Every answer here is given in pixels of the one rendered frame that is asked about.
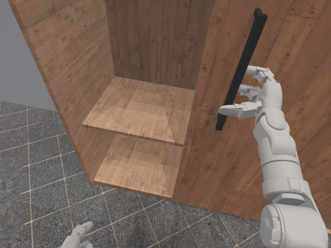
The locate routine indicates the right robot forearm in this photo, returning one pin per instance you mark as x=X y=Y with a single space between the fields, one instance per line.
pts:
x=283 y=180

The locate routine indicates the right robot hand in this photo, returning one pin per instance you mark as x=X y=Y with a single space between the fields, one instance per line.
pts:
x=270 y=95

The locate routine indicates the handle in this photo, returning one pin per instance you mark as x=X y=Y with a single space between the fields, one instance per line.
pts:
x=256 y=30

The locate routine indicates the left robot hand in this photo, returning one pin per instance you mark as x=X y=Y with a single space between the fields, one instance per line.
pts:
x=73 y=241

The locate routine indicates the right robot upper arm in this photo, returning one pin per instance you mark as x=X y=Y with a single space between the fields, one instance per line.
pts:
x=288 y=226

